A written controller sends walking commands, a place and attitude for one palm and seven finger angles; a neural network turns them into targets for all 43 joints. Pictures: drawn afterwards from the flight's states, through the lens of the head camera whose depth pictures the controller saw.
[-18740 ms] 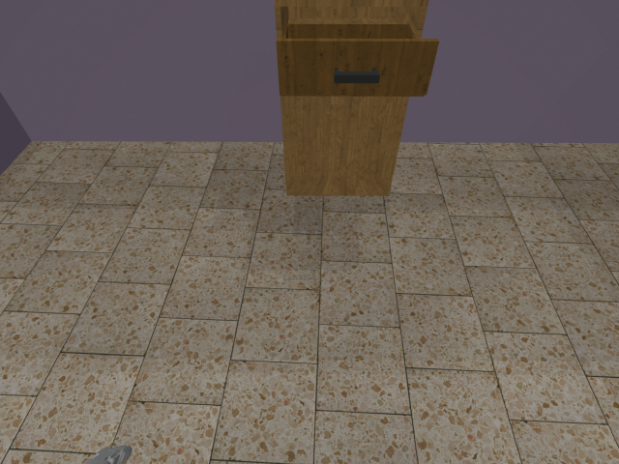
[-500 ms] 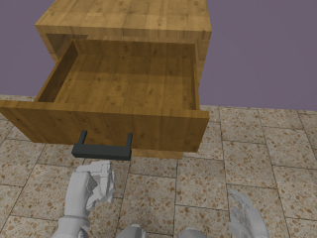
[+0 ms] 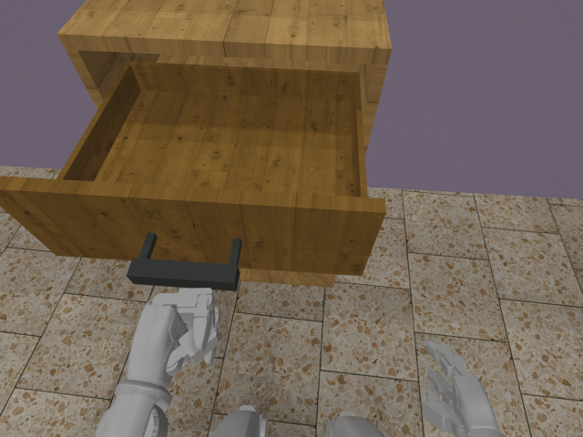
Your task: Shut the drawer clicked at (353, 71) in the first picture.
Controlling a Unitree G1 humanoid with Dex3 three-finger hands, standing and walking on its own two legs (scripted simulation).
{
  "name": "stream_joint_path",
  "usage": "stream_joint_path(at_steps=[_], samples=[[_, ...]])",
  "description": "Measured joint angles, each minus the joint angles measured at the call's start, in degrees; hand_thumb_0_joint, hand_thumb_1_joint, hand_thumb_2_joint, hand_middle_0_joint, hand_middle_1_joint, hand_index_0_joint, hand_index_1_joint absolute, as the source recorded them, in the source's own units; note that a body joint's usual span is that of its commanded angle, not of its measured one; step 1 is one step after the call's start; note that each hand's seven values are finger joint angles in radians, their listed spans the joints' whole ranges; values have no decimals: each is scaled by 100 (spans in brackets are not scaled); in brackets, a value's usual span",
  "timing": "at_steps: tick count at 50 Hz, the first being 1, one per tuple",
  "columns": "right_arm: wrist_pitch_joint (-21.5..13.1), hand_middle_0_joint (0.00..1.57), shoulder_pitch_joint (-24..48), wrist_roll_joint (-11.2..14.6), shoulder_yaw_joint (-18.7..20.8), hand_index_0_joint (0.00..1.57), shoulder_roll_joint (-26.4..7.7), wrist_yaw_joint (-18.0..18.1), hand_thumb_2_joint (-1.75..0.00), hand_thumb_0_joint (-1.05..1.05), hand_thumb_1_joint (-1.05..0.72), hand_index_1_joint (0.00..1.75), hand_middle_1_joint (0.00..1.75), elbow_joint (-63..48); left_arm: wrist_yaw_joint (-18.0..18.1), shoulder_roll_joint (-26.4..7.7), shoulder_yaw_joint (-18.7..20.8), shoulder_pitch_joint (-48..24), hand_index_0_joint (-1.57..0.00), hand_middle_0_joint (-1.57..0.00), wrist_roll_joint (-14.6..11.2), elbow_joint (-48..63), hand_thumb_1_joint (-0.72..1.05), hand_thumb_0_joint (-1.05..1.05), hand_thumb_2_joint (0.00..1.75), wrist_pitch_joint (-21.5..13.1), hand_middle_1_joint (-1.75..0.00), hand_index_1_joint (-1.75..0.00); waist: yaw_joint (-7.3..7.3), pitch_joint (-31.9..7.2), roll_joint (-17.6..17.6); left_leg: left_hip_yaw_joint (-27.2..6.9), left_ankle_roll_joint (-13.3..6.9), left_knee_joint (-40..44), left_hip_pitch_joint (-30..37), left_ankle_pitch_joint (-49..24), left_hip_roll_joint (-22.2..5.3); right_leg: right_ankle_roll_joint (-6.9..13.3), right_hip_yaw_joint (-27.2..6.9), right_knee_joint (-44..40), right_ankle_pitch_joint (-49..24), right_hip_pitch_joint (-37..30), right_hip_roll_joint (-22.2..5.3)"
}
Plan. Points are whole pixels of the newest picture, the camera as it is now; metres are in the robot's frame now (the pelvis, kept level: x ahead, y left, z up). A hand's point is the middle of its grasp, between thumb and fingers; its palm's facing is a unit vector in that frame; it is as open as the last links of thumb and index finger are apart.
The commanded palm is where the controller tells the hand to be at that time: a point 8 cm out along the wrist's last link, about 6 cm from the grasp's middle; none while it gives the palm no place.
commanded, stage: push the drawer shut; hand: left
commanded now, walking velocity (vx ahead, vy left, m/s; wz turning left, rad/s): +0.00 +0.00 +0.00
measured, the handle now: (189, 258) +0.33 +0.14 +0.07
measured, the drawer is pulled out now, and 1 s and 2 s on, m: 0.28 0.18 0.04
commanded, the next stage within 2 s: none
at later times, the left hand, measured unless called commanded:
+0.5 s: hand (217, 293) +0.29 +0.10 +0.06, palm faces -0.10 -0.99 -0.05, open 3.3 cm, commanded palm +0.28 +0.16 +0.07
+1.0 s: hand (225, 247) +0.35 +0.10 +0.06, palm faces -0.09 -1.00 -0.05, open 3.3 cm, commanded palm +0.34 +0.16 +0.07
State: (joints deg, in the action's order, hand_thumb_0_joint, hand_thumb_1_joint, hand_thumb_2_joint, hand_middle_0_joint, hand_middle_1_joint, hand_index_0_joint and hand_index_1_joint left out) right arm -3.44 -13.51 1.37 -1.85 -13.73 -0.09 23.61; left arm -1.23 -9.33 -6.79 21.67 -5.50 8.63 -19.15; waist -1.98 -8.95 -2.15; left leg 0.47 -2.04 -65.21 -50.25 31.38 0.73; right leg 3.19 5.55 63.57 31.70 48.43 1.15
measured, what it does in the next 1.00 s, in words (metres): stands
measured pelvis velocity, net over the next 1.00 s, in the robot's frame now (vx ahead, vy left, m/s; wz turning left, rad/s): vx -0.01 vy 0.01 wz -0.01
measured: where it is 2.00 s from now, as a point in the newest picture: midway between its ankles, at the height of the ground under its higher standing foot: outside the picture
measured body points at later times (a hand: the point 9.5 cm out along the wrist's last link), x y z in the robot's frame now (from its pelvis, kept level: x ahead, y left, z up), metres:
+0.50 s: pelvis +0.00 +0.00 +0.01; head +0.07 +0.00 +0.45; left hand +0.29 +0.16 +0.06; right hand +0.15 -0.24 -0.08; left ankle +0.00 +0.10 -0.65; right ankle -0.01 -0.09 -0.65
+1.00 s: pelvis -0.01 +0.01 +0.02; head +0.07 +0.00 +0.46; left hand +0.35 +0.15 +0.06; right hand +0.12 -0.24 -0.09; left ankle +0.00 +0.10 -0.65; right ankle -0.01 -0.09 -0.65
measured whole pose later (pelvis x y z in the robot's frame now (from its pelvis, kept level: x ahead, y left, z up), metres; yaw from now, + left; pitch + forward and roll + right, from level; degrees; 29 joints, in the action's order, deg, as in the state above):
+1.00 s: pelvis -0.01 +0.01 +0.02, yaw -1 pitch +16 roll -1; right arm -1.9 -14.3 1.5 -1.7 -14.0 -0.4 32.9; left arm 1.1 -9.7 -0.9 -12.5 -6.7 -23.9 -19.3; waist -3.9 -7.3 -1.5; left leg 1.6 -2.5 -59.3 -47.5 27.6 0.9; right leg 2.6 4.3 58.2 27.8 46.3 1.1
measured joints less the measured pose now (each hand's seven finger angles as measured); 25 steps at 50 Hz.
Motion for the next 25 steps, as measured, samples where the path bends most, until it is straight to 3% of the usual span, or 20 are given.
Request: stream_joint_path(at_steps=[7,16,25], samples=[[62,20,-109,12,-46,20,36,12,-90,1,-90,30,30,119,36,-116,161,-340,-140,-140,-105,-288,84,2,89,214,-160,-160,-37,4,-4,19,14,192,174,-57,-18,3,-29,-185,-68,-158,26],[-17,20,-100,-2,-8,20,-68,24,-90,1,-90,30,30,364,98,-50,205,-910,-140,-140,-158,-798,81,2,90,79,-160,-160,-51,85,-17,-8,10,257,176,-132,7,2,-2,-252,-128,-176,3],[19,20,-28,12,12,20,-68,19,-90,1,-90,30,30,512,123,-68,255,-1549,-140,-140,-144,-1326,83,4,90,154,-160,-160,-72,97,17,23,-1,356,226,-215,14,-10,-34,-325,-206,-206,-5]])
